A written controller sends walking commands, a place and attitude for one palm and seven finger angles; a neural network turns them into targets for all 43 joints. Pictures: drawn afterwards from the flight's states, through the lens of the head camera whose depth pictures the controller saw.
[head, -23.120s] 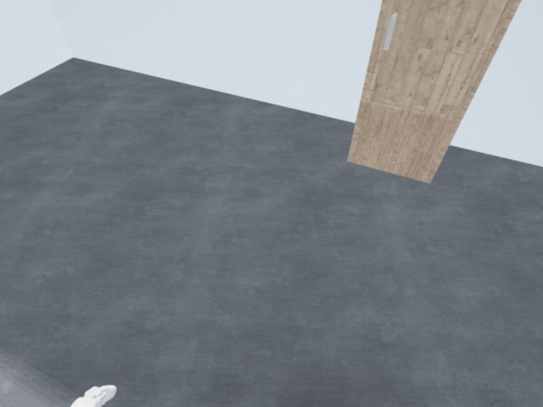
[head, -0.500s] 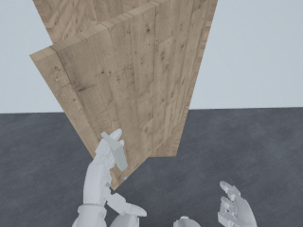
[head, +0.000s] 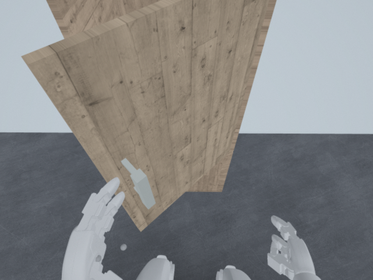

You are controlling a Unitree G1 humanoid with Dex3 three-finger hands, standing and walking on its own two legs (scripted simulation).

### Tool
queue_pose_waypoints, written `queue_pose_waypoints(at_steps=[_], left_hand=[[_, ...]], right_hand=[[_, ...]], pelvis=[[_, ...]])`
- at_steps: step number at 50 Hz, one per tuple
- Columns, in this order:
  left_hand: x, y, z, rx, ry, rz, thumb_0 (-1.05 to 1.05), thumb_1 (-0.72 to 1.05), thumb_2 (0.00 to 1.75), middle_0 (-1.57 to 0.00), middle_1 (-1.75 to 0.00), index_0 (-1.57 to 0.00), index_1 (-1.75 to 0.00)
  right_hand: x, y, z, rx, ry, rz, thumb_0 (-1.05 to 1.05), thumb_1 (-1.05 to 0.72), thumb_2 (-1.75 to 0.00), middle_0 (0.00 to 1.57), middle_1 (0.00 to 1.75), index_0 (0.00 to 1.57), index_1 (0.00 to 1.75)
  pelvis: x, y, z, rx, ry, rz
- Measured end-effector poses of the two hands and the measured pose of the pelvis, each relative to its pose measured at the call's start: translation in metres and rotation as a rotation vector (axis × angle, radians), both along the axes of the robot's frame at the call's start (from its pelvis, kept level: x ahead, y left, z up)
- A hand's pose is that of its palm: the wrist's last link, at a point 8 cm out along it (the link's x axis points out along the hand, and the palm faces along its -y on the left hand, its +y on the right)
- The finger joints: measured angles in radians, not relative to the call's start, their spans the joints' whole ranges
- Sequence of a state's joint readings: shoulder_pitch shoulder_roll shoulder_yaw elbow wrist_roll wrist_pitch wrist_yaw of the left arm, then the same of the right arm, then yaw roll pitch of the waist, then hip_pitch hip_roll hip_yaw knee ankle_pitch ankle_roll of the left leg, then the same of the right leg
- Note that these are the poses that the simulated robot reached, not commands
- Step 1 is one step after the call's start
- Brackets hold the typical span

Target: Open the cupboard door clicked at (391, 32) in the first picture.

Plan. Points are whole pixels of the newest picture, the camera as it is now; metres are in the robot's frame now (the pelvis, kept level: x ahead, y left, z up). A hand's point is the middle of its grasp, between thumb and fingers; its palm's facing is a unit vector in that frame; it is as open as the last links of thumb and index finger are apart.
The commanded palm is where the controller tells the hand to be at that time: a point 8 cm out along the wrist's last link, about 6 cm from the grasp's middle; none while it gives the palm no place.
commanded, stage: slide the hand sideways off the handle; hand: left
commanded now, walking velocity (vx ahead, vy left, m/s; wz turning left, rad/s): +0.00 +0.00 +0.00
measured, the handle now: (138, 184) +0.29 +0.12 +0.06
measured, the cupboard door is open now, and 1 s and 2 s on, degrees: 44 44 44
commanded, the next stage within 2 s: draw the hand back to the body in 0.28 s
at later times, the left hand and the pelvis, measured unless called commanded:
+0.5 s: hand (94, 262) +0.15 +0.16 +0.08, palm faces +0.04 -1.00 -0.03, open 16.3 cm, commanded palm +0.11 +0.22 +0.09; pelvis -0.01 -0.01 -0.01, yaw +0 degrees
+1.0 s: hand (38, 234) +0.17 +0.21 +0.16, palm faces +0.18 -0.94 -0.29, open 15.6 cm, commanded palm +0.13 +0.27 +0.18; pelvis +0.01 +0.01 +0.05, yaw +0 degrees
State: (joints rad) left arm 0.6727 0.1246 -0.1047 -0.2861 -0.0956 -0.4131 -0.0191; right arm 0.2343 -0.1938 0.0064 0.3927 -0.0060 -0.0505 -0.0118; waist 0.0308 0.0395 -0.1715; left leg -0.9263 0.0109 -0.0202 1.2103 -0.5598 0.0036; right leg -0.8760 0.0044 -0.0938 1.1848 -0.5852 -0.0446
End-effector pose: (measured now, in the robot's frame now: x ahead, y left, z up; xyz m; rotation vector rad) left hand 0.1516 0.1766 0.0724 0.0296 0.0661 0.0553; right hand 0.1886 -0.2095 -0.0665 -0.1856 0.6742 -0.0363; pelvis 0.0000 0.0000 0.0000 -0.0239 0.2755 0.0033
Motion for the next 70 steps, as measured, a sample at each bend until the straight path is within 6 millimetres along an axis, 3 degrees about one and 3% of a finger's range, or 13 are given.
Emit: queue_pose_waypoints(at_steps=[14, 22, 31, 39, 46, 50, 57, 70], left_hand=[[-0.027, 0.032, -0.003, 0.018, -0.001, 0.027, -0.01, -0.50, 0.30, -0.16, -0.30, -0.16, -0.31], [-0.027, 0.037, -0.005, -0.013, -0.016, -0.007, -0.01, -0.50, 0.30, -0.15, -0.30, -0.15, -0.30], [-0.025, 0.048, 0.043, 0.042, -0.072, -0.002, -0.01, -0.50, 0.30, -0.16, -0.30, -0.15, -0.30], [-0.025, 0.057, 0.055, 0.029, -0.029, 0.014, -0.01, -0.50, 0.30, -0.15, -0.30, -0.15, -0.30], [-0.019, 0.074, 0.084, 0.114, -0.082, 0.029, -0.01, -0.45, 0.32, -0.16, -0.30, -0.15, -0.30], [-0.015, 0.085, 0.101, 0.266, -0.014, 0.122, -0.01, -0.37, 0.36, -0.16, -0.30, -0.16, -0.30], [-0.010, 0.101, 0.116, 0.360, 0.059, 0.224, -0.01, -0.16, 0.45, -0.17, -0.30, -0.17, -0.30], [0.018, 0.128, 0.168, 0.424, -0.086, 0.313, 0.00, 0.29, 0.64, -0.19, -0.30, -0.19, -0.30]], right_hand=[[-0.002, -0.023, -0.005, -0.040, -0.014, -0.044, 0.01, -0.91, -0.90, 0.20, 0.30, 0.20, 0.30], [-0.011, -0.022, -0.006, -0.048, -0.025, -0.066, 0.01, -0.91, -0.90, 0.20, 0.30, 0.20, 0.30], [-0.022, -0.006, 0.014, 0.001, -0.035, -0.102, 0.01, -0.91, -0.90, 0.20, 0.30, 0.20, 0.30], [-0.019, 0.002, 0.037, -0.005, -0.077, -0.078, 0.01, -0.91, -0.90, 0.20, 0.30, 0.20, 0.30], [-0.010, 0.004, 0.052, -0.023, -0.101, -0.063, 0.01, -0.91, -0.90, 0.20, 0.30, 0.20, 0.30], [-0.006, 0.007, 0.061, -0.028, -0.095, -0.080, 0.01, -0.91, -0.90, 0.20, 0.30, 0.20, 0.30], [-0.002, 0.015, 0.071, -0.026, -0.072, -0.083, 0.01, -0.91, -0.90, 0.20, 0.30, 0.20, 0.30], [0.010, 0.022, 0.086, -0.038, -0.056, -0.043, 0.01, -0.90, -0.90, 0.20, 0.30, 0.20, 0.30]], pelvis=[[-0.008, -0.012, -0.007, -0.008, 0.000, 0.012], [-0.014, -0.008, -0.010, -0.018, -0.005, 0.012], [-0.012, 0.001, 0.010, -0.021, -0.063, 0.009], [-0.007, 0.008, 0.027, -0.023, -0.102, 0.013], [-0.001, 0.011, 0.037, -0.025, -0.134, 0.013], [0.005, 0.013, 0.049, -0.019, -0.161, 0.005], [0.015, 0.019, 0.067, -0.012, -0.209, -0.005], [0.031, 0.026, 0.088, -0.001, -0.283, -0.015]])
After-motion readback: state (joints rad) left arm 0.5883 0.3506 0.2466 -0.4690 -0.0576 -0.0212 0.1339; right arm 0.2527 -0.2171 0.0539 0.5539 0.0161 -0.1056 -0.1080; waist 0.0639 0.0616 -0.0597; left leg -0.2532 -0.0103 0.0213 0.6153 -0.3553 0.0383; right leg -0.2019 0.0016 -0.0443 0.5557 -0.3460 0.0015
